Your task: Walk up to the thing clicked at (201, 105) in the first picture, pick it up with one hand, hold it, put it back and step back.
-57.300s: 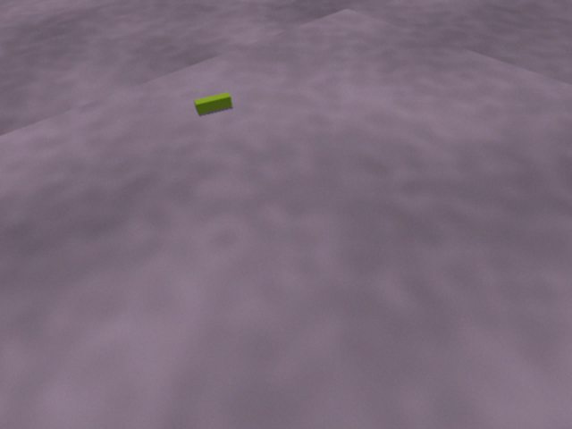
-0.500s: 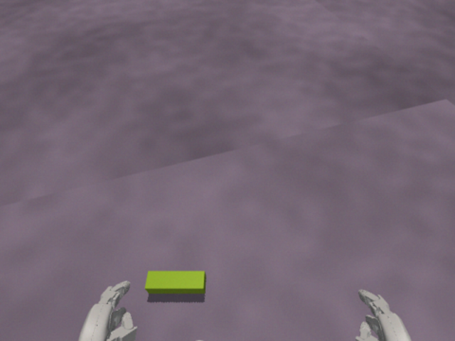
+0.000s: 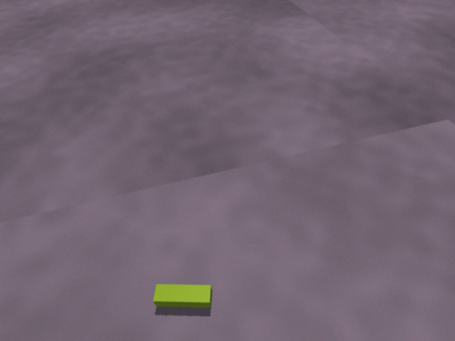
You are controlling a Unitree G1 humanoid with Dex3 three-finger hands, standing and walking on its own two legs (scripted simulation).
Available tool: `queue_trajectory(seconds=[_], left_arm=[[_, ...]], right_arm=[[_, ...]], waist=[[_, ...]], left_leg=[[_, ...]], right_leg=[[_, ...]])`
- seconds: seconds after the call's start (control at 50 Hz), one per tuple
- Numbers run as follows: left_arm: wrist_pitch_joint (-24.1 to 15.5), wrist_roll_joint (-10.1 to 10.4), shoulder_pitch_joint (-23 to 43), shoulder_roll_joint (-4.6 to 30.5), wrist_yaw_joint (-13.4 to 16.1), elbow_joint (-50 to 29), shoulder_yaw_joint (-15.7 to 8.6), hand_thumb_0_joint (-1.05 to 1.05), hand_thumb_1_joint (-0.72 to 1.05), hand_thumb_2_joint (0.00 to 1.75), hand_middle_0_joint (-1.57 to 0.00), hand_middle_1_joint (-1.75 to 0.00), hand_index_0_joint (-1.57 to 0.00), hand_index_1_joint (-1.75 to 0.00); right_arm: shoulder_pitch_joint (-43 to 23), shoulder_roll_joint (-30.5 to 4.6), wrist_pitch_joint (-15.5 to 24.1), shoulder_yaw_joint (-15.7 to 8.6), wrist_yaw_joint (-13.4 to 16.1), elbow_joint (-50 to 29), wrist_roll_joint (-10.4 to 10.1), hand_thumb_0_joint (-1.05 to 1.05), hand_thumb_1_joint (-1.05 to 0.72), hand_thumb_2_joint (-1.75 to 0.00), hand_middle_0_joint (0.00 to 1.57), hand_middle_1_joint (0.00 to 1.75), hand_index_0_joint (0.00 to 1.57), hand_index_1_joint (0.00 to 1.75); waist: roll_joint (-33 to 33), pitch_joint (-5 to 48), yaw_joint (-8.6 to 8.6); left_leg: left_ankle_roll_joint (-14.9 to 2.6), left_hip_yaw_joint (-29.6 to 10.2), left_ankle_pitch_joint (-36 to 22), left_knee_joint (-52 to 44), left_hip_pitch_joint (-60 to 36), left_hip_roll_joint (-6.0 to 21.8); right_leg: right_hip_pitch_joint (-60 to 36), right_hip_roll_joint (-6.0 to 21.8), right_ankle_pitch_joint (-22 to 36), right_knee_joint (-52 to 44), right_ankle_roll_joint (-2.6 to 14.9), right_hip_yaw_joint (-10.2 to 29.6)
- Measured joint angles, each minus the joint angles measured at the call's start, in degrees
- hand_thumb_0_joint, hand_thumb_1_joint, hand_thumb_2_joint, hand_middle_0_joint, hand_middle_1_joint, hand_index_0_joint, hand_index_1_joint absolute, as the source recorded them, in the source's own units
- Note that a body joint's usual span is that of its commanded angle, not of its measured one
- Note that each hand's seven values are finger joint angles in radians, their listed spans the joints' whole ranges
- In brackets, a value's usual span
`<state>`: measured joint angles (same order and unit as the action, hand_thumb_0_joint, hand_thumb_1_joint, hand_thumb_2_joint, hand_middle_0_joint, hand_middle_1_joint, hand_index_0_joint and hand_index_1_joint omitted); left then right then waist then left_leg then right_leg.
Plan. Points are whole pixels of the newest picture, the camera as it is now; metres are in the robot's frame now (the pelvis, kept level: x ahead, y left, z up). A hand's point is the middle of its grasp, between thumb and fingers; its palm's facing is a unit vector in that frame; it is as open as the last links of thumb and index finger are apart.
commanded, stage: stand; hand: left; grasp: from above
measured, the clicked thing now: (183, 295) +0.45 +0.24 -0.74
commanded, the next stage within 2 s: step back in 1.94 s
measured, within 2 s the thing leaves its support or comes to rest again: neither
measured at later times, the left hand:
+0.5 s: hand out of the picture +0.05 +0.24 -0.15, palm faces +0.03 -0.94 -0.34, open 7.4 cm
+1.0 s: hand out of the picture +0.08 +0.23 -0.15, palm faces +0.02 -0.94 -0.33, open 7.4 cm
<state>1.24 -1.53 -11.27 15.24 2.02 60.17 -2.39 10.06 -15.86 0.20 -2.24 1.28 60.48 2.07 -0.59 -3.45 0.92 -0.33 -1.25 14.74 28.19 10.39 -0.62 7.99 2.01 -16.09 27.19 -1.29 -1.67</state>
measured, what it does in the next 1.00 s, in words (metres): stands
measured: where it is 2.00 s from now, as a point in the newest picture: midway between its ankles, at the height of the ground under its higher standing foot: outside the picture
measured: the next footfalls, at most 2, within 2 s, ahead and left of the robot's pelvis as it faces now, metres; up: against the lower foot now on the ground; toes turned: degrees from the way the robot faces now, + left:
none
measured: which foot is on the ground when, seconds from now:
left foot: down 0.00-1.00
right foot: down 0.00-1.00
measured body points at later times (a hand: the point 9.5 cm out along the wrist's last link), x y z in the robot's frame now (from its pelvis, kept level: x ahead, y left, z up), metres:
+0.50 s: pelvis -0.01 +0.00 +0.01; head +0.00 -0.01 +0.46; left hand +0.04 +0.29 -0.13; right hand +0.06 -0.29 -0.14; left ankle +0.01 +0.12 -0.74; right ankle -0.01 -0.13 -0.74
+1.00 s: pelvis +0.00 -0.01 +0.01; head +0.01 -0.02 +0.46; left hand +0.08 +0.28 -0.13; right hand +0.08 -0.30 -0.13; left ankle +0.01 +0.12 -0.74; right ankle -0.01 -0.13 -0.74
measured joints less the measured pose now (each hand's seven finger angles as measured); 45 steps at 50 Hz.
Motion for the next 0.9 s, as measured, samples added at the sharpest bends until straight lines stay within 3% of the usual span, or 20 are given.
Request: queue_trajectory(seconds=[0.32,0.9], left_arm=[[-0.84,-0.03,2.48,1.42,-0.50,5.39,-0.07,0.00,0.90,0.90,-0.21,-0.30,-0.20,-0.30],[-1.38,0.75,5.32,1.65,-1.05,6.37,0.29,0.00,0.90,0.90,-0.21,-0.30,-0.20,-0.30]], right_arm=[[-1.69,-0.86,-0.01,0.21,-0.38,3.87,-0.36,0.00,-0.91,-0.89,0.20,0.30,0.20,0.30],[-3.54,-2.51,0.37,1.36,-0.55,5.04,-0.81,0.00,-0.91,-0.89,0.20,0.30,0.20,0.30]], waist=[[-0.38,0.18,-0.21],[-0.47,0.01,-0.82]], left_leg=[[0.08,-0.10,-3.83,-6.37,-3.23,-0.06],[1.02,-0.22,-4.20,-8.48,-4.16,1.09]], right_leg=[[-3.12,0.03,3.68,-6.09,-0.06,-0.16],[-4.12,-1.13,4.32,-8.57,0.81,-0.27]])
